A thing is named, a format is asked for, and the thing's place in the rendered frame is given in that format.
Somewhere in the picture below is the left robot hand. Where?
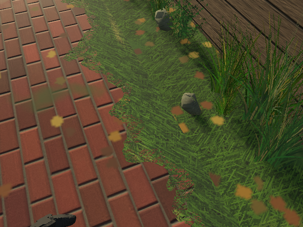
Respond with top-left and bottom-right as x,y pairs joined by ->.
30,214 -> 77,227

